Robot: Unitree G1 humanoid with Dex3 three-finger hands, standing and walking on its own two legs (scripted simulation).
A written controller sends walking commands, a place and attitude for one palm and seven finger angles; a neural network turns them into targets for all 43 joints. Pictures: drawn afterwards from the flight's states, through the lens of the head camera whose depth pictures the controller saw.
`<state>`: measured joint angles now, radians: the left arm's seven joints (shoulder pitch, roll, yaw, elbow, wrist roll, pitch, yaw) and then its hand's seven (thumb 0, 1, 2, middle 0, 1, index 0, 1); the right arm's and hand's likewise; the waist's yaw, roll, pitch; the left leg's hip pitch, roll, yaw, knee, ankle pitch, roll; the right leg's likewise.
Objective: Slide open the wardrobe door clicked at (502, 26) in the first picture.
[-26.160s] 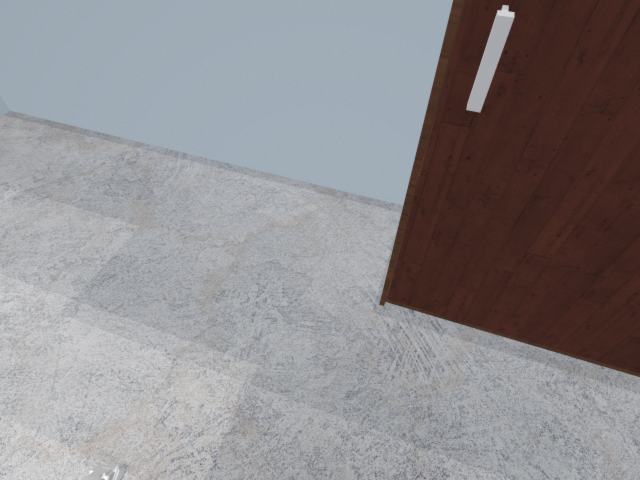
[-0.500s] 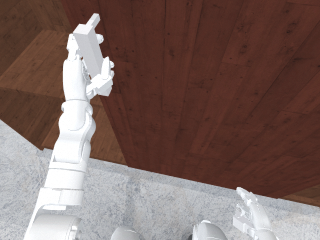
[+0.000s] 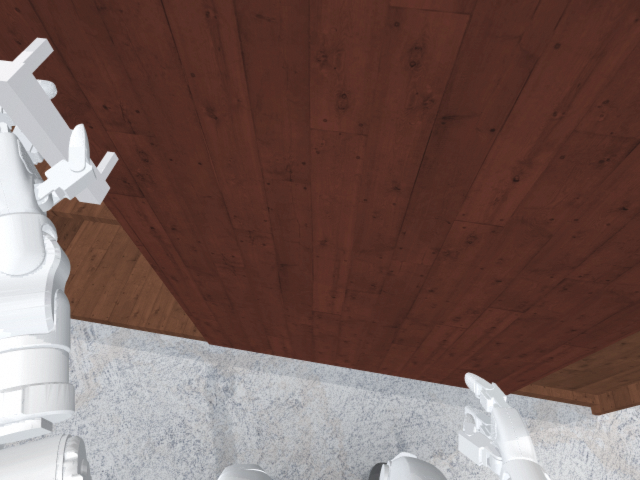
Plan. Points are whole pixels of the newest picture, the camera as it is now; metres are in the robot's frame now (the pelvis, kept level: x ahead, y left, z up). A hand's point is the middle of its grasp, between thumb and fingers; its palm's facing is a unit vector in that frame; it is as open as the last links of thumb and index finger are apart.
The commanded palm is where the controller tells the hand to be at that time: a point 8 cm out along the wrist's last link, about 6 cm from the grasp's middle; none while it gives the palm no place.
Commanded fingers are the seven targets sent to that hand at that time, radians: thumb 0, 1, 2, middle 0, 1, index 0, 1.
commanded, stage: stop walking and hold the door there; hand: left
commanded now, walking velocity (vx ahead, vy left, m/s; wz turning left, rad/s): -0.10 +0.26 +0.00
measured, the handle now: (68, 128) +0.40 +0.35 +0.17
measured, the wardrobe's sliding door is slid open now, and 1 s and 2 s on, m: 0.61 0.61 0.61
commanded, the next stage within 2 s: none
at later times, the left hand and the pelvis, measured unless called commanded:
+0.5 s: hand (76, 161) +0.35 +0.32 +0.17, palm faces +0.58 -0.78 -0.23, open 7.2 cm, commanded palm +0.31 +0.35 +0.14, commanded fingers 0.00 0.90 0.90 -0.45 -1.40 -0.45 -1.40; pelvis -0.03 -0.01 +0.00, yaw -5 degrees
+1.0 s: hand (75, 159) +0.35 +0.32 +0.17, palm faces +0.58 -0.79 -0.21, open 7.0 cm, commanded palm +0.31 +0.35 +0.14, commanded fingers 0.00 0.90 0.90 -0.45 -1.40 -0.45 -1.40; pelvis -0.06 -0.02 +0.00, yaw -7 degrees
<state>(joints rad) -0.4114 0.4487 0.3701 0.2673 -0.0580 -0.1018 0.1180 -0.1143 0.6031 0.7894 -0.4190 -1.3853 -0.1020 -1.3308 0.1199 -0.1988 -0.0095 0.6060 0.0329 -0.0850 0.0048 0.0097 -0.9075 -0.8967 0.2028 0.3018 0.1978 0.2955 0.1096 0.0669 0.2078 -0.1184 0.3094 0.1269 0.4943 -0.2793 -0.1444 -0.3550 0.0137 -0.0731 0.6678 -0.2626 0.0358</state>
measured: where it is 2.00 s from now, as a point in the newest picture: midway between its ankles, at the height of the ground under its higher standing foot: outside the picture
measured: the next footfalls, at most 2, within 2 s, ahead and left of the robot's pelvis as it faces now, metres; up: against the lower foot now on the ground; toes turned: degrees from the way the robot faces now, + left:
right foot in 0.02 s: +0.10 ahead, -0.14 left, +0.00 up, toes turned -4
left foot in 0.26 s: +0.05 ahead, +0.09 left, +0.00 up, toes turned +5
